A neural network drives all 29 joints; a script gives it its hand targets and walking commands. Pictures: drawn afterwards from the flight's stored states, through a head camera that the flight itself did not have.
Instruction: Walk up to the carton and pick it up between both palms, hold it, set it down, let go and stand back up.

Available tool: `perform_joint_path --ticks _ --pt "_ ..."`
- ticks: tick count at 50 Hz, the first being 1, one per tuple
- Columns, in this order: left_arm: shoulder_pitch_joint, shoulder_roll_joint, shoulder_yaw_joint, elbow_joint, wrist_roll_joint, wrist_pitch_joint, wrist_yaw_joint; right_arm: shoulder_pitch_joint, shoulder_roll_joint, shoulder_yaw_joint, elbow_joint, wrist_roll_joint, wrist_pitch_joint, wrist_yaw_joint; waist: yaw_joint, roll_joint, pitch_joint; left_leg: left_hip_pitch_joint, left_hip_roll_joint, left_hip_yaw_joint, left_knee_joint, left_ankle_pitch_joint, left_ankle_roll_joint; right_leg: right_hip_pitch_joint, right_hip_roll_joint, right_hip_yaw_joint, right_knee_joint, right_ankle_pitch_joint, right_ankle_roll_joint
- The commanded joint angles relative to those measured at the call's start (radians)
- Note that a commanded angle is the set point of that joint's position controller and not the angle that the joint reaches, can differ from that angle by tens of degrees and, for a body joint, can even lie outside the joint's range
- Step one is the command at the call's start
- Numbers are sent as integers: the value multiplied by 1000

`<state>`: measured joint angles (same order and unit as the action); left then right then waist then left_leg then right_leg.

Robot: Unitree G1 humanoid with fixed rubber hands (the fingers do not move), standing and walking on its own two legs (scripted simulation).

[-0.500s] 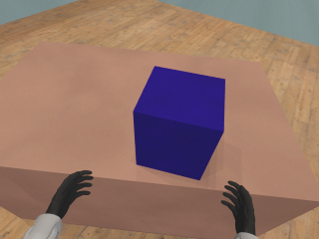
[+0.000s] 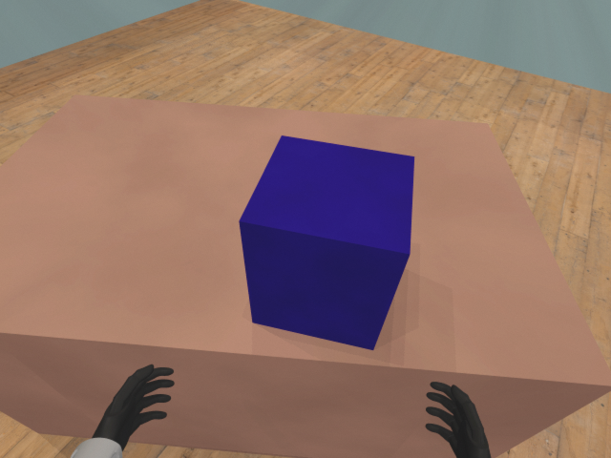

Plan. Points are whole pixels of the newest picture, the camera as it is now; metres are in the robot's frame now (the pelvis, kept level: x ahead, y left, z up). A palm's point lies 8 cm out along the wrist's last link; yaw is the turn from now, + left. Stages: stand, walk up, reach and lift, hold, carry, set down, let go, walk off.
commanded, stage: set down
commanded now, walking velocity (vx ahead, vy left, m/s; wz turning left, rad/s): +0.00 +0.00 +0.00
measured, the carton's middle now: (328, 244) +0.45 +0.00 +0.02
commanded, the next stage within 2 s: let go in 0.64 s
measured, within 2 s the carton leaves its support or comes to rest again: neither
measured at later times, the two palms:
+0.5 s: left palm (127, 448) +0.15 +0.24 -0.07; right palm out of the picture +0.16 -0.22 -0.08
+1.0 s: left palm (143, 446) +0.16 +0.22 -0.08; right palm out of the picture +0.16 -0.24 -0.08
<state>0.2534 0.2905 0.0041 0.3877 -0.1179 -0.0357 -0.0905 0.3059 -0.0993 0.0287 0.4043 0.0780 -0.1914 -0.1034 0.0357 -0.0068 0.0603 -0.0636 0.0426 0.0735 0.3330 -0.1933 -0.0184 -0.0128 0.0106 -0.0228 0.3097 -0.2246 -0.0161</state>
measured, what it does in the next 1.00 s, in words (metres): stands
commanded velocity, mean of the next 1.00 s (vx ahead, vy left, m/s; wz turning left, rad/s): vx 0.00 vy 0.00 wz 0.00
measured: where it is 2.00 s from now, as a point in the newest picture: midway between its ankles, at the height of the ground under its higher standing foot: outside the picture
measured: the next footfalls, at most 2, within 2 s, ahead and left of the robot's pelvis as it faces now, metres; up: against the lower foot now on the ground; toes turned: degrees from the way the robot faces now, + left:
none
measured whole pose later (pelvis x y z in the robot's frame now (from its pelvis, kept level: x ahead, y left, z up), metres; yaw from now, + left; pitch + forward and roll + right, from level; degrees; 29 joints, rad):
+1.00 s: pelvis -0.01 -0.01 +0.00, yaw +0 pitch -3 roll +0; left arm 0.17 0.20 0.01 0.53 0.01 0.12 -0.01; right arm 0.15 -0.20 -0.02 0.73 0.01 -0.20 0.01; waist 0.01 -0.02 0.06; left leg -0.11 0.05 0.06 0.36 -0.19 -0.02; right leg -0.06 0.01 -0.03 0.36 -0.24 -0.02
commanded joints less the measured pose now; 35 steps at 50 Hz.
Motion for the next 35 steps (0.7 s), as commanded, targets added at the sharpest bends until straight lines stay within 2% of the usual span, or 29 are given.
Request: perform_joint_path --ticks 1,2,3,4,6,8,11,12,13,14,18,23,26,29,30,32,35 --pt "-67 89 43 -69 16 3 4 -61 -60 -18 -49 -14 -22 8 -3 32 -48 182 -30 -20 15 233 -13 -215 -16 21 -92 85 -8" --pt "-74 102 45 -105 12 2 8 -53 -56 -29 -67 -10 -27 9 -10 41 -62 182 -30 -17 19 243 -10 -208 -14 20 -91 86 -8" --pt "-74 90 39 -71 20 13 11 -69 -65 -22 -33 -13 -23 17 -2 44 -44 177 -30 -16 19 241 -12 -220 -11 18 -90 76 -11" --pt "-95 101 45 -82 20 14 16 -86 -72 -26 -49 -20 -26 22 -3 30 -50 171 -32 -9 15 220 -7 -224 -13 16 -94 59 -7" --pt "-86 90 40 -51 25 18 16 -75 -65 -32 -7 -33 -20 21 -17 12 -42 168 -34 -12 18 209 -2 -223 -20 18 -91 84 1" --pt "-94 86 46 -28 42 26 25 -96 -80 -30 34 -36 -20 35 -5 25 -47 172 -34 -10 20 224 -6 -226 -16 14 -86 83 -1" --pt "-83 77 46 -27 51 37 31 -110 -89 -38 38 -34 -22 43 -6 17 -44 180 -34 -8 23 235 -7 -225 -11 8 -82 93 3" --pt "-83 69 45 -15 63 48 35 -111 -103 -43 69 -40 -20 47 -10 36 -55 188 -32 -11 23 242 -14 -225 -6 3 -81 98 -1" --pt "-81 64 45 -17 73 53 40 -120 -108 -46 81 -34 -22 53 0 49 -57 189 -31 -10 23 257 -18 -214 -1 -3 -77 89 -5" --pt "-81 61 40 -12 69 60 41 -124 -119 -49 82 -39 -27 55 -13 30 -79 200 -35 -13 30 276 -18 -221 -1 -3 -78 120 2" --pt "-81 50 43 -12 80 67 52 -132 -130 -52 118 -39 -37 73 -15 33 -99 216 -34 -15 38 311 -24 -220 8 -12 -73 144 -2" --pt "-91 19 33 46 105 104 66 -170 -157 -57 201 -57 -25 94 -17 20 -61 203 -31 -15 20 260 -20 -228 15 -25 -74 98 -6" --pt "-113 23 34 21 106 113 75 -187 -160 -73 188 -74 -25 96 -28 7 -66 188 -35 -12 30 254 -15 -237 9 -17 -70 115 -2" --pt "-119 7 28 56 121 122 78 -203 -173 -71 227 -81 -26 106 -30 7 -61 194 -37 -14 35 263 -17 -241 10 -24 -70 135 2" --pt "-131 8 34 35 126 117 84 -199 -172 -66 225 -74 -28 109 -24 16 -76 190 -36 -12 33 262 -16 -232 6 -19 -68 138 1" --pt "-124 4 36 49 130 122 87 -202 -180 -61 234 -78 -32 112 -30 -1 -101 201 -37 -14 41 268 -14 -227 6 -16 -63 175 8" --pt "-128 13 50 43 137 124 87 -206 -194 -62 243 -73 -40 114 -22 -11 -114 198 -44 -13 43 272 -13 -211 5 -15 -52 209 18"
